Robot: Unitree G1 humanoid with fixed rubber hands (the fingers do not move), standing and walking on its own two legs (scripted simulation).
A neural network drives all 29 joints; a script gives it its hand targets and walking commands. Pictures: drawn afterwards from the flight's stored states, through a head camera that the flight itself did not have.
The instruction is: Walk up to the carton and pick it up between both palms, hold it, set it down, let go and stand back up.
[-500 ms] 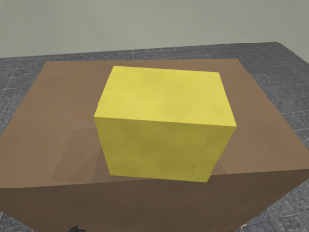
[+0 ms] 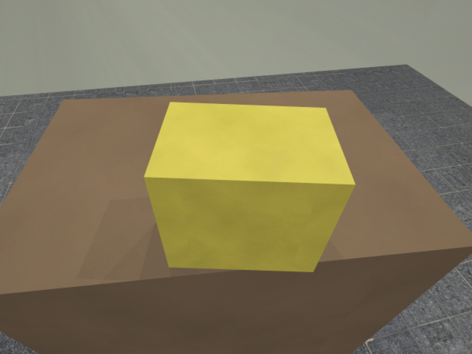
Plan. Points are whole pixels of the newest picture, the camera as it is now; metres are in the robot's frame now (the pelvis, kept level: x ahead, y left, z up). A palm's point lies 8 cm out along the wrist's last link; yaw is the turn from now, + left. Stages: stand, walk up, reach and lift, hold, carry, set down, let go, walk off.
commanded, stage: stand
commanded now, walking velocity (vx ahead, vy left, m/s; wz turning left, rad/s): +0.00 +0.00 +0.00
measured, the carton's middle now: (244, 190) +0.35 -0.02 +0.13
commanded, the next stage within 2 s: none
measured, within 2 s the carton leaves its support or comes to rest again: neither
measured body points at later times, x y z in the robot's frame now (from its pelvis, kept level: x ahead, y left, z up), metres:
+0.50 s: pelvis -0.04 +0.00 +0.00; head -0.05 +0.00 +0.45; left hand -0.08 +0.21 -0.15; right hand -0.08 -0.22 -0.16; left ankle -0.02 +0.10 -0.73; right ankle -0.01 -0.13 -0.73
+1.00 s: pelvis -0.04 +0.00 +0.00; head -0.04 -0.01 +0.45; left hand -0.06 +0.21 -0.16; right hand -0.08 -0.22 -0.16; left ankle -0.02 +0.10 -0.73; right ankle -0.01 -0.13 -0.73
